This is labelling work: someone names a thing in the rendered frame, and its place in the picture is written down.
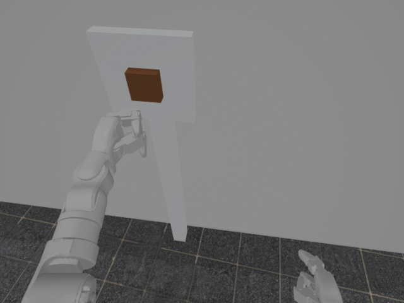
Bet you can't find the left robot forearm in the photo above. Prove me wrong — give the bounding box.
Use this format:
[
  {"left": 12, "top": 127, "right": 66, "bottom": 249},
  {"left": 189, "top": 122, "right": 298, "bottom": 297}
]
[{"left": 21, "top": 151, "right": 116, "bottom": 303}]

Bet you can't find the right robot hand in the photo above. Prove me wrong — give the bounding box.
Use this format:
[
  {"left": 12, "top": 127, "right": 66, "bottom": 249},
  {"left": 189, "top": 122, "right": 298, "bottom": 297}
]
[{"left": 294, "top": 249, "right": 343, "bottom": 303}]

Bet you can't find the button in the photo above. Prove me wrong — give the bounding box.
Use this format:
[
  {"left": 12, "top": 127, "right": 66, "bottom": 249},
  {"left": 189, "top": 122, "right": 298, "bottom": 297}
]
[{"left": 124, "top": 68, "right": 163, "bottom": 103}]

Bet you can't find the left robot hand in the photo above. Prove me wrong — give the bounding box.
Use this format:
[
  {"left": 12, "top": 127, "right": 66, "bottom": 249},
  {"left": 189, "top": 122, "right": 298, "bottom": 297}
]
[{"left": 91, "top": 108, "right": 146, "bottom": 165}]

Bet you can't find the panel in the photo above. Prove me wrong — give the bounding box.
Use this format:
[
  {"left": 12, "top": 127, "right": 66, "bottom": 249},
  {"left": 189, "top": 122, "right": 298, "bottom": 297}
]
[{"left": 86, "top": 26, "right": 196, "bottom": 242}]

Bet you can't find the left robot upper arm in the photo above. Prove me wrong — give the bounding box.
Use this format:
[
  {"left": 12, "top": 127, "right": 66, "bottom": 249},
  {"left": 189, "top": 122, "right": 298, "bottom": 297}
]
[{"left": 25, "top": 273, "right": 97, "bottom": 303}]

